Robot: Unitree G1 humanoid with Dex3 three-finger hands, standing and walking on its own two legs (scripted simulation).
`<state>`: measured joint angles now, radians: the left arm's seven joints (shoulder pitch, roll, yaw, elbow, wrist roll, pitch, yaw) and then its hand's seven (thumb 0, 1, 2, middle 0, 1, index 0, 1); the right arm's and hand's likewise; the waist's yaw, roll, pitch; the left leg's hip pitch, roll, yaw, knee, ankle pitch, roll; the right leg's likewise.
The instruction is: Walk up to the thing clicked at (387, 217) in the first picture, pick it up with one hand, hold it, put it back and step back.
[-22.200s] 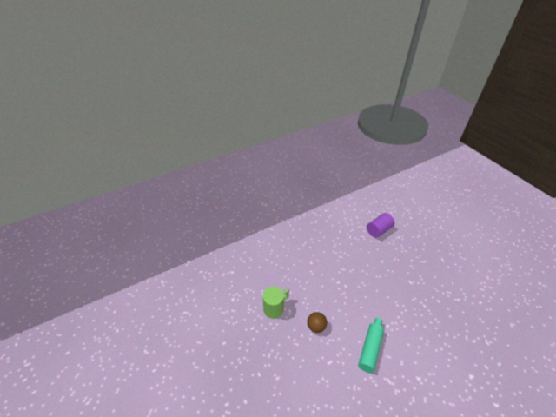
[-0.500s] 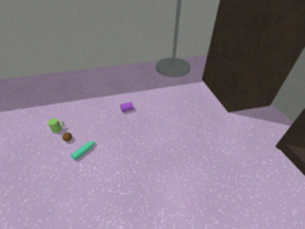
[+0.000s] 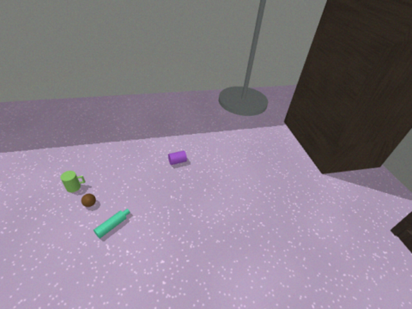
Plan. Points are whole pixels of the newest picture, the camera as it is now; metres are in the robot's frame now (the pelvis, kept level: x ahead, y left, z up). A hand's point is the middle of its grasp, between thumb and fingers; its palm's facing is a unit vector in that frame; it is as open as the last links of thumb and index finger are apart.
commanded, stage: walk up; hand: left
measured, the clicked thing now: (177, 157) +1.29 +0.14 -0.74
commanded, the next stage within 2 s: none
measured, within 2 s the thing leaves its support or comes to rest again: neither
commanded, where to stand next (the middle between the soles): +0.85 -0.09 m, yaw +0 degrees
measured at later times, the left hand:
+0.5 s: hand (130, 239) +0.35 +0.19 -0.13, palm faces -0.03 -0.93 -0.37, open 7.4 cm
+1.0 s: hand (134, 196) +0.51 +0.21 -0.15, palm faces -0.09 -0.94 -0.32, open 7.4 cm
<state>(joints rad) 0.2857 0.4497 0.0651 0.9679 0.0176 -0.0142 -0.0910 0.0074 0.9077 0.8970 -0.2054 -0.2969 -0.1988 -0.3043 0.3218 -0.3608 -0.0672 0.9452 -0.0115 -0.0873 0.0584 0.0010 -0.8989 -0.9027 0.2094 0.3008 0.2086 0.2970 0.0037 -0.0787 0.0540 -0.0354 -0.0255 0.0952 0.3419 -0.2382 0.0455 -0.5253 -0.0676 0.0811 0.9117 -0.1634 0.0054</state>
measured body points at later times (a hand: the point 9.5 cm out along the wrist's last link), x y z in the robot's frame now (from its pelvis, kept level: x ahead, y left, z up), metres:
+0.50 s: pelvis +0.26 -0.07 +0.00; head +0.27 -0.09 +0.44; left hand +0.35 +0.24 -0.10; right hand +0.33 -0.39 -0.12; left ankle +0.27 +0.10 -0.67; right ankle +0.26 -0.15 -0.74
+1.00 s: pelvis +0.46 -0.06 -0.01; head +0.47 -0.04 +0.44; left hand +0.51 +0.26 -0.13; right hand +0.51 -0.37 -0.10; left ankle +0.48 +0.06 -0.74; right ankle +0.53 -0.22 -0.70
